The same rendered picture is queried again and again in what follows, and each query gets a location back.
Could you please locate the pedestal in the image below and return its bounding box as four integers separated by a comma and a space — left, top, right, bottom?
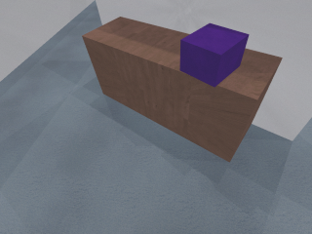
82, 17, 282, 163

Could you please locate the carton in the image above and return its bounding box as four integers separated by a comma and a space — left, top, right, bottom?
179, 23, 250, 87

